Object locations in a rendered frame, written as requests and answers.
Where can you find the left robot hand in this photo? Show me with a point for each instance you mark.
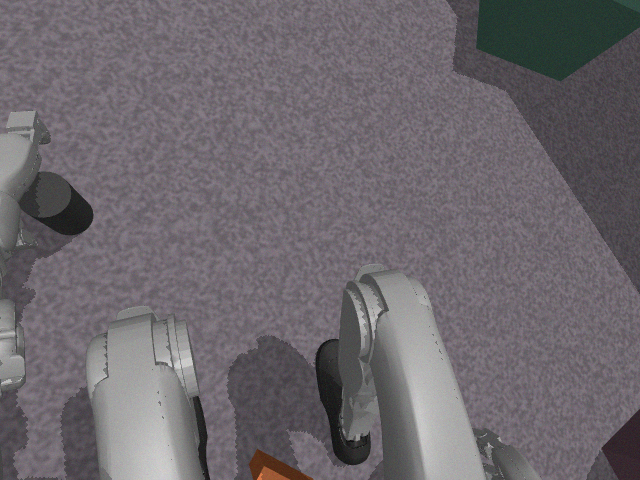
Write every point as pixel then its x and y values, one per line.
pixel 20 161

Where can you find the right robot foot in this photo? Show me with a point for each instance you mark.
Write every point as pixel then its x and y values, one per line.
pixel 330 390

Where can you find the right robot hand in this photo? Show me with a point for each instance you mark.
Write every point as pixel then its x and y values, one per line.
pixel 509 463

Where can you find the left robot foot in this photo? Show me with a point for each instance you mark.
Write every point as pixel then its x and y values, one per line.
pixel 203 437

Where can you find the left robot arm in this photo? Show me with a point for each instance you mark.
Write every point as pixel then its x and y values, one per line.
pixel 12 347

